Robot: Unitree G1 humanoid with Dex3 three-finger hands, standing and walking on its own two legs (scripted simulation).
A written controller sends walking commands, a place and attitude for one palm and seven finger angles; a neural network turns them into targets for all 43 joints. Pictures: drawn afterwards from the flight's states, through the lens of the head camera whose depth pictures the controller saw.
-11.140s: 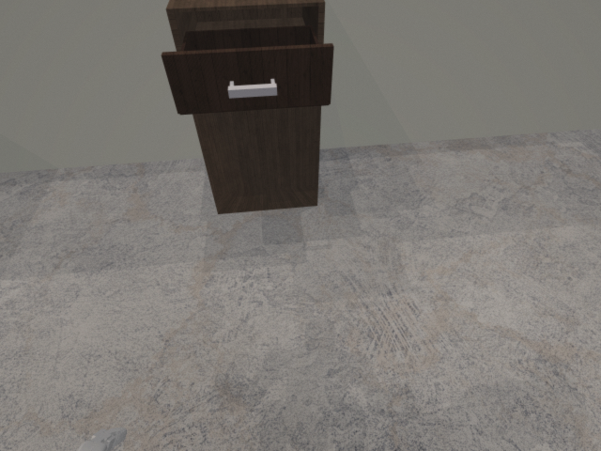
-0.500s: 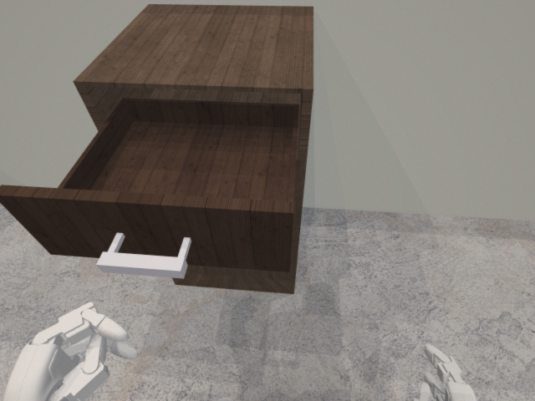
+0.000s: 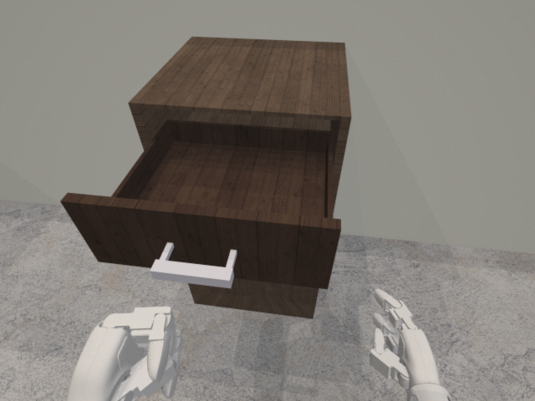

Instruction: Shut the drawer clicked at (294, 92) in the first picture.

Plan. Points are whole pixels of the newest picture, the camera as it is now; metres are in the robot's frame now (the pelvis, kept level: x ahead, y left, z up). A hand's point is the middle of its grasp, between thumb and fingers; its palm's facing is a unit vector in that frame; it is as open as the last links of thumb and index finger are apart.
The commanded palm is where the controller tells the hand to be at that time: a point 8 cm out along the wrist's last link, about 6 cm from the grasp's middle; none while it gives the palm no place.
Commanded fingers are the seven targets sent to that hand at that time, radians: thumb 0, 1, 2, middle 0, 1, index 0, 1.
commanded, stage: raise the hand and make a fist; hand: left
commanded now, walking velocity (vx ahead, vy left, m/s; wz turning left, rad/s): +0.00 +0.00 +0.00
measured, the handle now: (196, 262) +0.31 +0.15 +0.05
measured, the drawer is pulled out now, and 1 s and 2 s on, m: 0.30 0.30 0.30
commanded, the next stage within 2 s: bring the fist close to the handle in 0.50 s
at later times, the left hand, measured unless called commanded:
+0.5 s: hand (171, 360) +0.13 +0.12 +0.15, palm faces +0.03 -1.00 -0.09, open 3.3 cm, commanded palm +0.08 +0.16 +0.16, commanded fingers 0.00 0.90 0.90 -1.40 -1.60 -1.40 -1.60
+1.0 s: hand (189, 351) +0.16 +0.11 +0.11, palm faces -0.01 -1.00 -0.08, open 3.2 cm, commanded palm +0.11 +0.17 +0.11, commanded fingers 0.00 0.90 0.90 -1.40 -1.60 -1.40 -1.60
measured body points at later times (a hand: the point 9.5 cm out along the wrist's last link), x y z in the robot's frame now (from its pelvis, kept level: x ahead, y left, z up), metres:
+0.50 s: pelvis +0.00 -0.03 +0.01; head -0.03 -0.05 +0.45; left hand +0.12 +0.17 +0.16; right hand +0.20 -0.24 -0.04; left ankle +0.02 +0.08 -0.70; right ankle -0.01 -0.13 -0.70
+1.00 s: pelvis +0.01 -0.05 +0.01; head +0.01 -0.07 +0.46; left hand +0.15 +0.16 +0.12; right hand +0.22 -0.27 -0.05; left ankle +0.02 +0.08 -0.70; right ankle -0.01 -0.13 -0.70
